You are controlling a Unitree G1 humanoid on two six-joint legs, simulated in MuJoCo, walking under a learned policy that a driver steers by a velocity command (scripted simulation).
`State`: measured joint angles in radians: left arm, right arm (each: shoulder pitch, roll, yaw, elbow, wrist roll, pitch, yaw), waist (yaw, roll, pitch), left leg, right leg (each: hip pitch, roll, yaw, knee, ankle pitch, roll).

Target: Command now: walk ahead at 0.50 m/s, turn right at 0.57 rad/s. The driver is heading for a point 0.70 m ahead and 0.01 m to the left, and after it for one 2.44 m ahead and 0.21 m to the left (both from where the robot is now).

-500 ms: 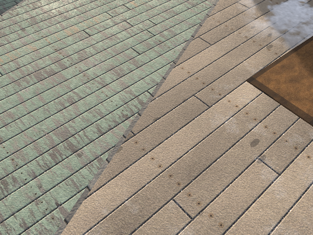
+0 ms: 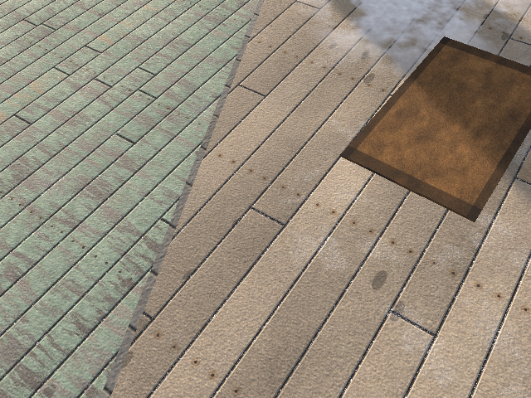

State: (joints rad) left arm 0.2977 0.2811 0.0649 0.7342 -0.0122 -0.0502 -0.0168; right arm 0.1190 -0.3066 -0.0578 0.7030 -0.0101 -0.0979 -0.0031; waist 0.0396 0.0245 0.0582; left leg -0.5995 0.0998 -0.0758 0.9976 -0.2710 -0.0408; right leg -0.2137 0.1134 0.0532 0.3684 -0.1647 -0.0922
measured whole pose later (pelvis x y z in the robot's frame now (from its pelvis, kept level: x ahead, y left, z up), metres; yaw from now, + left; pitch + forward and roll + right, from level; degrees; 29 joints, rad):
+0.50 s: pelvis +0.19 +0.06 -0.01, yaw -14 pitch +1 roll +0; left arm 0.20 0.31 0.06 0.68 0.00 0.05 0.04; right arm 0.12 -0.24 -0.04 0.75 -0.02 -0.03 0.00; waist -0.02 -0.02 0.08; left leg -0.34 -0.01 0.05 0.43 -0.10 0.03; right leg -0.45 -0.02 0.06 0.87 -0.42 0.06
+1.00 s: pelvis +0.24 +0.02 -0.01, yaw -15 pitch -1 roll +1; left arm 0.21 0.23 0.02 0.75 0.01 0.01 0.02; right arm 0.16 -0.26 -0.02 0.93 -0.01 -0.01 0.00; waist -0.02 -0.01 0.03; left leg -0.24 0.03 0.04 0.49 -0.23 -0.02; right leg -0.19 0.01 0.04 0.52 -0.31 -0.01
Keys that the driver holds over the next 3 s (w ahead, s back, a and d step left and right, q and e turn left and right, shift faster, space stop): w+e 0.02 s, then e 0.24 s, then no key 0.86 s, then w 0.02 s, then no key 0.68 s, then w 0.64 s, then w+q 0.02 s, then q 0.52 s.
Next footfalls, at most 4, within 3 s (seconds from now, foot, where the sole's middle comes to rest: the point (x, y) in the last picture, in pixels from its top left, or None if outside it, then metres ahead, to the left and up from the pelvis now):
0.22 left None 0.33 0.13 -0.78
0.60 right None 0.23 -0.10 -0.78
2.54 right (370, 321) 0.66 -0.20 -0.78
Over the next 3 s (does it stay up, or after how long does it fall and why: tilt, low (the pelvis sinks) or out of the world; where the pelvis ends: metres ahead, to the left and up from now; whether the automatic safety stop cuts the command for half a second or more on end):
stays up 0.64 -0.08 -0.01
